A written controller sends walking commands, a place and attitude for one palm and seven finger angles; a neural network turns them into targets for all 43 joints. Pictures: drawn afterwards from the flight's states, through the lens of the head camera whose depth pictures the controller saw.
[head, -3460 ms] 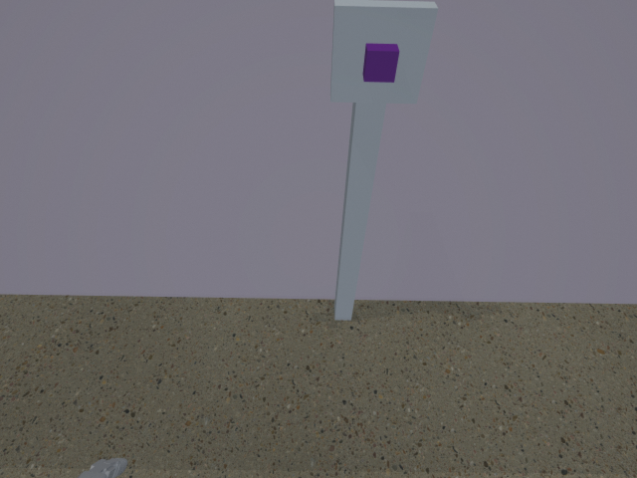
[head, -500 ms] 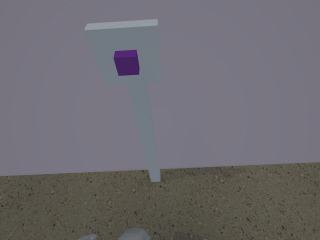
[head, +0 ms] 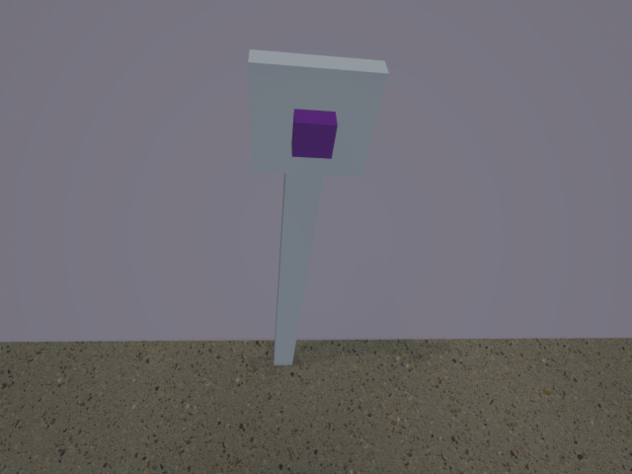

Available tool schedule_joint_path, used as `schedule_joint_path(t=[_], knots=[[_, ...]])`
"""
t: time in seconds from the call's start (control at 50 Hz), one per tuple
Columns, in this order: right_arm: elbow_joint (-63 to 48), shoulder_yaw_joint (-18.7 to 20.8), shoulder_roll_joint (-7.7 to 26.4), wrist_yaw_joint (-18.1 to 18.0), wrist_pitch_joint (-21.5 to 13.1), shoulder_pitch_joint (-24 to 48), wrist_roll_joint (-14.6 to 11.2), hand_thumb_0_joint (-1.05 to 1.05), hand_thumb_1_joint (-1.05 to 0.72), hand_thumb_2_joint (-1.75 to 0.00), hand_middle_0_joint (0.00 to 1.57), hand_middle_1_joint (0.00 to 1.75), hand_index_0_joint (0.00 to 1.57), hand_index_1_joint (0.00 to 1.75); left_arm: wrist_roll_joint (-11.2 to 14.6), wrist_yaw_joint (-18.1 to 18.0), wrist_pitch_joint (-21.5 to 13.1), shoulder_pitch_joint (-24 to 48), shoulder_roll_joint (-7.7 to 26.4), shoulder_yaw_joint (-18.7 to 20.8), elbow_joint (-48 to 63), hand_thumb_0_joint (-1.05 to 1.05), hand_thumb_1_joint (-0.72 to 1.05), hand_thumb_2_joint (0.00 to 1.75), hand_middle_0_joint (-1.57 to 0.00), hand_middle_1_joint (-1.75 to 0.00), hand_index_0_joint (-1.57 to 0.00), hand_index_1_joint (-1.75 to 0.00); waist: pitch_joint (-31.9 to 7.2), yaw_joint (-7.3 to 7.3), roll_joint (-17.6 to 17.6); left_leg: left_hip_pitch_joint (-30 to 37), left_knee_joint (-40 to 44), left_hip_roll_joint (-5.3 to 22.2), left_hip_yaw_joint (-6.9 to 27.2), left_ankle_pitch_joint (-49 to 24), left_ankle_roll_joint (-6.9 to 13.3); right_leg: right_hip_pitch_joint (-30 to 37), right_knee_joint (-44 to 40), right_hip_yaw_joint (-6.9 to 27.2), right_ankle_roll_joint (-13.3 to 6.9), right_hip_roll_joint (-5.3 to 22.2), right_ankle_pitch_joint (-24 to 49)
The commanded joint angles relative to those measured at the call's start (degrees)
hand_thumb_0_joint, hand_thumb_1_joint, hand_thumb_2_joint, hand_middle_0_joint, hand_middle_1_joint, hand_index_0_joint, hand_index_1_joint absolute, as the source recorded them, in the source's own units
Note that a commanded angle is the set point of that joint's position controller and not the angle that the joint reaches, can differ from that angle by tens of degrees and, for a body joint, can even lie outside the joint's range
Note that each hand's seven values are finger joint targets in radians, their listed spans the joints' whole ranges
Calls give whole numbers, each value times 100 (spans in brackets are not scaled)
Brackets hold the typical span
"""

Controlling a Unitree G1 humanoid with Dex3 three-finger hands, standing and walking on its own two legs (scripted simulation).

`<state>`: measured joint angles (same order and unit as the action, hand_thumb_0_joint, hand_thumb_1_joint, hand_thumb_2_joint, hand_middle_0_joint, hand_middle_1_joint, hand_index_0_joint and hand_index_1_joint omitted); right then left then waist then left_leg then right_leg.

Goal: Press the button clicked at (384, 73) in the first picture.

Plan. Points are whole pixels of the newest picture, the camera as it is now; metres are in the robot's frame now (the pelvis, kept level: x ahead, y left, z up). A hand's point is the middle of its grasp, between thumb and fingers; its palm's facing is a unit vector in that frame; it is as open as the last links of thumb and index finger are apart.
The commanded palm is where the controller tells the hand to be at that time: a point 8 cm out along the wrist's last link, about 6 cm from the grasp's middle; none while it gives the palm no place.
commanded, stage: come to a stop and stand still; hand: left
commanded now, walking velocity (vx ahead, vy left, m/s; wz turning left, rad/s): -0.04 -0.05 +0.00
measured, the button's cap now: (313, 132) +0.49 +0.04 +0.17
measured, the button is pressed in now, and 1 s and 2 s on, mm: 0 0 0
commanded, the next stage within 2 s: look again from close up in 0.52 s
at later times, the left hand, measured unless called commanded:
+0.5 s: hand out of the picture +0.06 +0.14 -0.18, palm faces +0.05 -0.98 -0.21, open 7.1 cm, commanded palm none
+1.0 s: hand out of the picture -0.05 +0.14 -0.19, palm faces +0.04 -0.99 -0.17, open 7.4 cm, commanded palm none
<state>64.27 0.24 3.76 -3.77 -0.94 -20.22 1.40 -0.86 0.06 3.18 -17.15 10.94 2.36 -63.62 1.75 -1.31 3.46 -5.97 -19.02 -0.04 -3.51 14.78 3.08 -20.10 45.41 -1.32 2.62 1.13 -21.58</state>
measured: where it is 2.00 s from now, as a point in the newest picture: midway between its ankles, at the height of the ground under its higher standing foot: outside the picture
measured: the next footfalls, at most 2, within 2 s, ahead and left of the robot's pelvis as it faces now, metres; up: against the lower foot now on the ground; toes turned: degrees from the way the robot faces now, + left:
right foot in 0.16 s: +0.02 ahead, -0.15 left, +0.00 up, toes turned -4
right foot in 2.00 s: +0.10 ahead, -0.26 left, +0.00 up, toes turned -2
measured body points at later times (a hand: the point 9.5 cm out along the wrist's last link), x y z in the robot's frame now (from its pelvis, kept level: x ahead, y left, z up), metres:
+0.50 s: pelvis +0.02 -0.04 -0.01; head +0.03 -0.05 +0.44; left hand +0.06 +0.19 -0.16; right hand +0.01 -0.26 -0.17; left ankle -0.05 +0.08 -0.75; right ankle -0.02 -0.15 -0.75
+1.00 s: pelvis -0.03 -0.02 -0.01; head -0.04 -0.02 +0.44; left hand -0.05 +0.19 -0.17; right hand +0.00 -0.25 -0.17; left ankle -0.05 +0.08 -0.75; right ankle -0.02 -0.14 -0.75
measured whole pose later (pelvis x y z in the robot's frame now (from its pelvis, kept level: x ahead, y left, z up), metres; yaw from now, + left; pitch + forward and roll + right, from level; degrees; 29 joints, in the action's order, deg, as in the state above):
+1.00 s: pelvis -0.03 -0.02 -0.01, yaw +1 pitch -1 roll +0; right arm 60.7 0.1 9.5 -1.9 -0.6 -15.9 0.9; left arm -0.7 -1.5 -0.3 -18.8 8.1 -1.3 -63.1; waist -0.1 0.7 0.0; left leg -10.3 -28.0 -0.1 -3.5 16.9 1.4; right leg -13.2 28.2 -3.9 0.3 2.3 -14.1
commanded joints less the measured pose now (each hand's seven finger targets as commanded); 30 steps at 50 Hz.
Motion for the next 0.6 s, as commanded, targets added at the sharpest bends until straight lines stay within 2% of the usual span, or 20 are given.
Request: schedule_joint_path(t=[0.0, 0.06, 0.1, 0.12, 0.14, 0.16, 0.18, 0.2, 0.24, 0.28, 0.42, 0.5, 0.58], knots=[[92, 303, 1236, -88, -6, -534, 4, 0, -90, -90, 20, 30, 20, 30, 20, -53, -138, 385, 56, 42, 418, 0, 90, 90, -20, -30, -20, -30, -52, -147, -1168, 704, -109, 1636, 1089, -4295, 556, -258, -599, 4, -104, 93, -180], [196, 318, 1147, -53, -16, -490, -9, 0, -90, -90, 20, 30, 20, 30, 31, -96, -197, 315, 26, 46, 332, 0, 90, 90, -20, -30, -20, -30, -169, -62, -1196, 559, -276, 1407, 1050, -4121, 399, 295, -1543, -137, -187, 52, 351], [230, 293, 1011, -31, -27, -449, -45, 0, -90, -90, 20, 30, 20, 30, 37, -136, -271, -1, 59, 32, 140, 0, 90, 90, -20, -30, -20, -30, -235, 109, -1027, 132, -534, 1184, 866, -3415, 138, 1117, -2483, -169, -240, 161, 1553], [234, 260, 850, 7, -56, -510, -78, 0, -90, -90, 20, 30, 20, 30, 43, -178, -311, -133, 212, 30, 61, 0, 90, 90, -20, -30, -20, -30, -386, 130, -681, -397, -668, 1041, 724, -2734, -44, 1862, -2497, 100, -322, 483, 2356], [236, 193, 648, 32, -76, -495, -101, 0, -90, -90, 20, 30, 20, 30, 48, -210, -358, -225, 322, 18, -40, 0, 90, 90, -20, -30, -20, -30, -399, 128, -303, -957, -615, 816, 457, -1608, -222, 2335, -2216, 393, -475, 966, 3506], [200, 153, 531, 53, -60, -350, -110, 0, -90, -90, 20, 30, 20, 30, 51, -231, -370, -294, 333, -18, -68, 0, 90, 90, -20, -30, -20, -30, -336, 157, -119, -1045, -494, 607, 325, -1025, -313, 2321, -2014, 471, -616, 1149, 4221], [225, 136, 551, 62, -18, -367, -94, 0, -90, -90, 20, 30, 20, 30, 54, -244, -396, -263, 393, -4, -90, 0, 90, 90, -20, -30, -20, -30, -423, 128, 443, -934, -433, 528, 241, -733, -364, 2288, -1947, 463, -684, 1086, 4472], [237, 136, 595, 72, 10, -337, -89, 0, -90, -90, 20, 30, 20, 30, 62, -254, -411, -204, 361, -28, -75, 0, 90, 90, -20, -30, -20, -30, -393, 137, 607, -766, -369, 534, 162, -446, -374, 2067, -2149, 454, -662, 1068, 4229], [334, 94, 586, 74, -16, -298, -70, 0, -90, -90, 20, 30, 20, 30, 82, -260, -383, 3, 229, -84, -28, 0, 90, 90, -20, -30, -20, -30, 64, 105, -50, -621, -100, 629, 343, -1390, -330, 1742, -2034, 227, -564, 764, 3777], [379, 89, 670, 56, -48, -270, -66, 0, -90, -90, 20, 30, 20, 30, 87, -264, -382, -42, 201, -95, -16, 0, 90, 90, -20, -30, -20, -30, 29, 151, -348, -362, -148, 704, 374, -2065, -277, 1679, -2078, 182, -475, 643, 3448], [289, 102, 750, 65, -5, -66, -71, 0, -90, -90, 20, 30, 20, 30, 59, -270, -397, -44, 196, -99, 31, 0, 90, 90, -20, -30, -20, -30, 126, 120, -290, -128, -106, 706, 351, -1715, -274, 1458, -2363, 244, -448, 582, 3040], [260, 81, 826, 65, 7, 26, -66, 0, -90, -90, 20, 30, 20, 30, 58, -260, -425, -94, 228, -111, 13, 0, 90, 90, -20, -30, -20, -30, 116, 110, -194, -4, -69, 713, 327, -1665, -278, 1415, -2444, 281, -455, 606, 3173], [213, 60, 890, 74, 13, 91, -81, 0, -90, -90, 20, 30, 20, 30, 58, -250, -432, -155, 282, -125, -9, 0, 90, 90, -20, -30, -20, -30, 110, 114, -191, -8, -29, 697, 322, -1474, -282, 1433, -2533, 312, -445, 607, 3004]])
